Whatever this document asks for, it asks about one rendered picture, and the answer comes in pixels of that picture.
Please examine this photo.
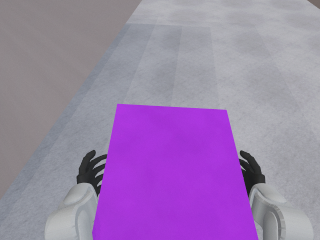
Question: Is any right robot forearm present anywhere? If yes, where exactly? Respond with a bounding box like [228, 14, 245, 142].
[248, 183, 314, 240]

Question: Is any right robot hand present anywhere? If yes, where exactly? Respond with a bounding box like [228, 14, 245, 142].
[239, 150, 266, 197]

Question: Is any left robot forearm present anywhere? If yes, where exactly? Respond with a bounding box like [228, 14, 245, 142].
[44, 183, 98, 240]

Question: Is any left robot hand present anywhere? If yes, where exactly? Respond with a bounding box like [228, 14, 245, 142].
[76, 150, 107, 197]

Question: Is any carton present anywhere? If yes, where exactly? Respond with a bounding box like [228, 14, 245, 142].
[92, 104, 259, 240]

